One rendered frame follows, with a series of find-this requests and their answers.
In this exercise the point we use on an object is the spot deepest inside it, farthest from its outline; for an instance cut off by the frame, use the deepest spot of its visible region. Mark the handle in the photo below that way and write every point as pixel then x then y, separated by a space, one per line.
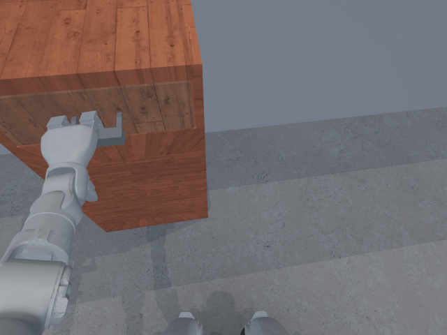
pixel 108 136

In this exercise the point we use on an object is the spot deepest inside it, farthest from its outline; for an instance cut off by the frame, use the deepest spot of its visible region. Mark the robot left hand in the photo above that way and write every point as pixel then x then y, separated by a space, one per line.
pixel 64 142

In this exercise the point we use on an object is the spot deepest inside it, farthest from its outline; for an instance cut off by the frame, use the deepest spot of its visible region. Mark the drawer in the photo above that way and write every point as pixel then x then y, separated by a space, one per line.
pixel 145 107

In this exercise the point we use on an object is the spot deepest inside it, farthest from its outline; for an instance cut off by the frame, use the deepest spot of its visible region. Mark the left robot forearm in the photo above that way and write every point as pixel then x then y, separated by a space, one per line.
pixel 49 229

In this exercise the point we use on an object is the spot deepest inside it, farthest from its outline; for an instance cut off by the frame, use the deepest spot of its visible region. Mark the left robot thigh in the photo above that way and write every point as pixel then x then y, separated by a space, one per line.
pixel 184 326

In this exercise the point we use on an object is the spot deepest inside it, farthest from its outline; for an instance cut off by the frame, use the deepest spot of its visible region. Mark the cabinet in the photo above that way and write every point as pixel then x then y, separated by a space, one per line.
pixel 154 178

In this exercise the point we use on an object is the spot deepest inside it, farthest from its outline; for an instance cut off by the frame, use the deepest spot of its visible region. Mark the robot left upper arm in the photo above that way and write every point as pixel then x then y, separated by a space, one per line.
pixel 34 294

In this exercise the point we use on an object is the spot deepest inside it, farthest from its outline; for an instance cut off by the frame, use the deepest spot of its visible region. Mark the robot thigh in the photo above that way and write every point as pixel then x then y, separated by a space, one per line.
pixel 184 326
pixel 264 326

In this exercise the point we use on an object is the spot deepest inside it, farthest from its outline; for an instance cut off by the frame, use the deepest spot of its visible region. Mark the right robot thigh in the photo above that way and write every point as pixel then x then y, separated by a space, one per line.
pixel 264 326

